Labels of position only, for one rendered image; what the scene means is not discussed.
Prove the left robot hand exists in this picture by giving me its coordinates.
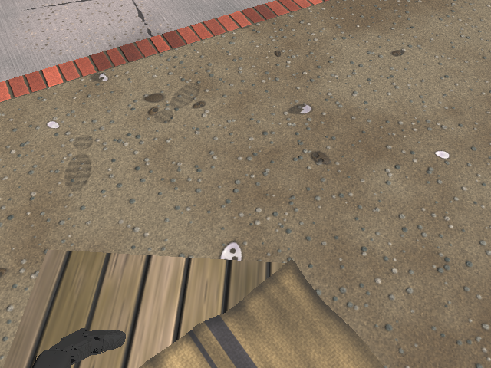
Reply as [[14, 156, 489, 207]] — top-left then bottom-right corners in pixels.
[[32, 328, 126, 368]]

